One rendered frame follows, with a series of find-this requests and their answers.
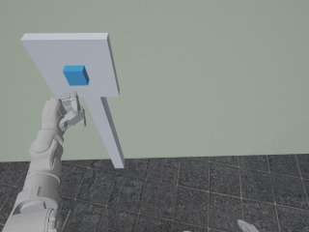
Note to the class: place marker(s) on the button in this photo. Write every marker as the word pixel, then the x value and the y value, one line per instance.
pixel 76 75

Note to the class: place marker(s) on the panel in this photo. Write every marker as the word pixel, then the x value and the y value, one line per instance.
pixel 51 52

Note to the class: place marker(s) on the robot right hand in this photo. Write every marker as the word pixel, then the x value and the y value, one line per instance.
pixel 246 227

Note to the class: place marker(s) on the robot left hand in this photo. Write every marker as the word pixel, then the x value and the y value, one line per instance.
pixel 56 117

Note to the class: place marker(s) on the left robot forearm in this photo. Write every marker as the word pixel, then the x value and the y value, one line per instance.
pixel 40 190

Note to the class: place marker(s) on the robot left upper arm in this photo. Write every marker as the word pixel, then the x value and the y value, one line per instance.
pixel 44 220

